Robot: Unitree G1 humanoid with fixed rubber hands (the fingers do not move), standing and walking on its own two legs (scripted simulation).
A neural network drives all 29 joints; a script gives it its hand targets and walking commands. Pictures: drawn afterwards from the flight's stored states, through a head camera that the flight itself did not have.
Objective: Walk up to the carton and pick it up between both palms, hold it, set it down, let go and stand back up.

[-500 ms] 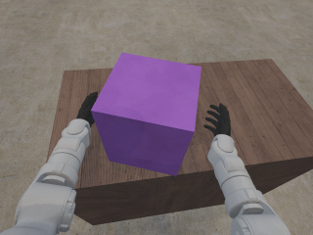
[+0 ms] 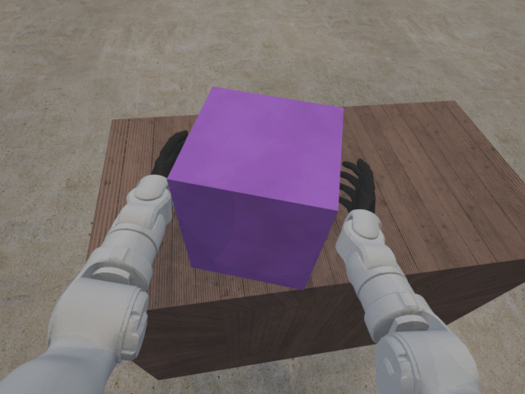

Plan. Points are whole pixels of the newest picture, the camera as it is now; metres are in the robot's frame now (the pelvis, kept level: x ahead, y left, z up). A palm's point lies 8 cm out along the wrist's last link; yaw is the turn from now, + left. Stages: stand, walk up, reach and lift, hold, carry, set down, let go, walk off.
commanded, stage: reach and lift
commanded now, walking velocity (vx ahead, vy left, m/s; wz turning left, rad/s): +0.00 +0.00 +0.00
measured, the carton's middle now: (260, 194) +0.43 -0.04 +0.04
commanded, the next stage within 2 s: none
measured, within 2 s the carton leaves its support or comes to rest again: neither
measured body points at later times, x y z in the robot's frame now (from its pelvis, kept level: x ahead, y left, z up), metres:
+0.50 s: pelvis -0.01 +0.00 +0.00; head +0.05 +0.04 +0.45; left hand +0.46 +0.11 +0.06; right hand +0.38 -0.18 +0.05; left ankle +0.03 +0.09 -0.72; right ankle +0.01 -0.15 -0.72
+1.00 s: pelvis +0.02 -0.01 +0.02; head +0.07 +0.02 +0.47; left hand +0.46 +0.11 +0.06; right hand +0.38 -0.18 +0.05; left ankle +0.03 +0.09 -0.72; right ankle +0.01 -0.15 -0.72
